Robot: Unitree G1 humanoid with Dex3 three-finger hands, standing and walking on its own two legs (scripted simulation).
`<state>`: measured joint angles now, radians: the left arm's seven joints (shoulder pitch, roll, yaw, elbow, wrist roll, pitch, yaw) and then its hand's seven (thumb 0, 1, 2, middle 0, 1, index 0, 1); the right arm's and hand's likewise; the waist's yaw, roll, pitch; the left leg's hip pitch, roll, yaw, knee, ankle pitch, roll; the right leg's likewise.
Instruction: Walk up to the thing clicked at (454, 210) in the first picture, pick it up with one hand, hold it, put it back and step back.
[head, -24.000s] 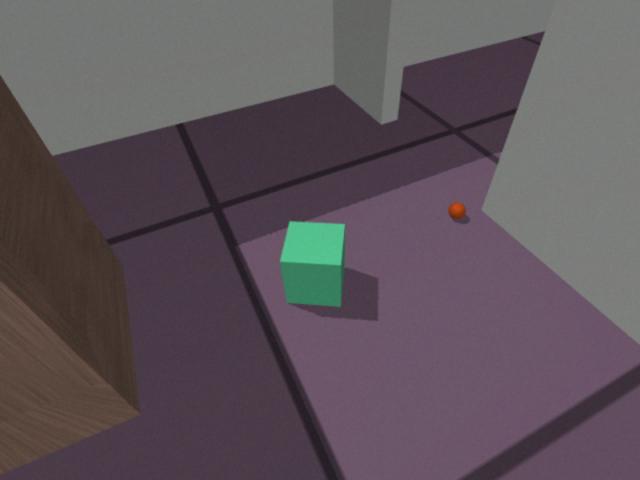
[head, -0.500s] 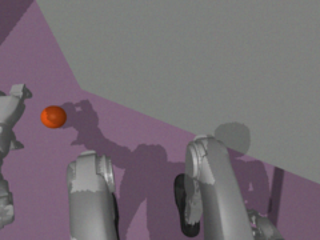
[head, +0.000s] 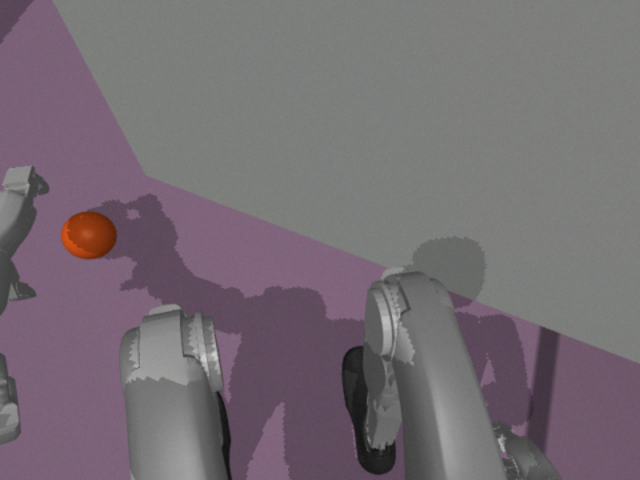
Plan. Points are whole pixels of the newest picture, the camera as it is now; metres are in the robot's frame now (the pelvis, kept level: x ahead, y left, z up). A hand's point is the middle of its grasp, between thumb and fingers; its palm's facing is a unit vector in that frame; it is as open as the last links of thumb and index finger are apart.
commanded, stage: approach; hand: left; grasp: from above
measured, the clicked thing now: (89, 235) +0.46 +0.30 -0.29
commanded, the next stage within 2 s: rest palm in 0.80 s
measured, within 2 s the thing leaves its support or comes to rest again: neither
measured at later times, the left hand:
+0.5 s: hand (71, 201) +0.48 +0.29 -0.17, palm faces -0.40 -0.05 -0.92, open 14.1 cm
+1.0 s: hand (51, 219) +0.45 +0.31 -0.17, palm faces -0.42 -0.06 -0.91, open 13.9 cm
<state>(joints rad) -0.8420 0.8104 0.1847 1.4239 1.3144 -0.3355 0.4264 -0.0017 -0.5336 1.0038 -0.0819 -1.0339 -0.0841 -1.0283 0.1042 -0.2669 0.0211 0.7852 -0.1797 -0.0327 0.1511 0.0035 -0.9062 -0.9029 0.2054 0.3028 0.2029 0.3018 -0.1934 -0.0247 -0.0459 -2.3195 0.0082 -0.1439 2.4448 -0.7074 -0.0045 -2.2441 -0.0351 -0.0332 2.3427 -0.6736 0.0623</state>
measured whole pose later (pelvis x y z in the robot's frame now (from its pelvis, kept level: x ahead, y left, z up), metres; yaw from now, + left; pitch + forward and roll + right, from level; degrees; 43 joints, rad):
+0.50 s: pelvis +0.00 +0.00 -0.01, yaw -1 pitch +33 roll -9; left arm -1.00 0.80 0.16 1.54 1.33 -0.20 0.48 0.00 -0.51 0.98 -0.07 -1.05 -0.09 -1.03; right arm 0.13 -0.29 0.08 0.75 -0.18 -0.07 0.16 0.00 -0.90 -0.89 0.20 0.30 0.20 0.30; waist -0.30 -0.01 -0.02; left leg -2.34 0.02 -0.16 2.46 -0.71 -0.01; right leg -2.27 -0.02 -0.04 2.35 -0.66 0.06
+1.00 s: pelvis +0.00 +0.00 +0.00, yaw -1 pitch +32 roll -9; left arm -0.98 0.80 0.09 1.54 1.33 -0.29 0.47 0.00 -0.51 1.02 -0.09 -1.06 -0.10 -1.05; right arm 0.10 -0.29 0.06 0.76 -0.18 -0.07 0.16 0.00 -0.90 -0.89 0.20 0.30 0.20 0.30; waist -0.25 -0.03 -0.04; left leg -2.33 0.00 -0.16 2.46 -0.70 -0.01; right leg -2.25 -0.03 -0.04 2.35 -0.66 0.06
